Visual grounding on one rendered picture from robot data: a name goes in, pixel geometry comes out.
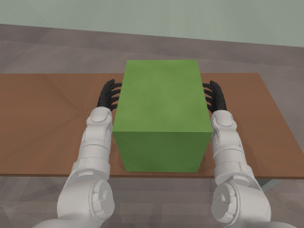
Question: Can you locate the left robot forearm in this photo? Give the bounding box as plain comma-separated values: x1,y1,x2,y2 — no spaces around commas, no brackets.
57,106,113,217

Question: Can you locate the right robot forearm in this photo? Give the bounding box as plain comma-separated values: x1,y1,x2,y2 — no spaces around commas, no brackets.
210,109,272,216

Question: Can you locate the carton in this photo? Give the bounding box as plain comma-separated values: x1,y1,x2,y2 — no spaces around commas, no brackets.
112,59,213,173

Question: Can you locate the left robot upper arm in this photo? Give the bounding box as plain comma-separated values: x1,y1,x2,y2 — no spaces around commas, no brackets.
32,178,115,228

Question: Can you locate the right robot upper arm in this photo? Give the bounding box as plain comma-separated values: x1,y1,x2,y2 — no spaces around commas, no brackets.
211,181,296,228

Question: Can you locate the table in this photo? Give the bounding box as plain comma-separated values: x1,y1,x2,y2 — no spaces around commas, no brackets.
0,72,304,206

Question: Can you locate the robot right hand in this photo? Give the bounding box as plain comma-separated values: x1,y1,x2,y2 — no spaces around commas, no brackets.
202,80,227,114

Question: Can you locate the robot left hand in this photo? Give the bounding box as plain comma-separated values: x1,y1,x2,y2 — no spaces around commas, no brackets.
97,79,122,111

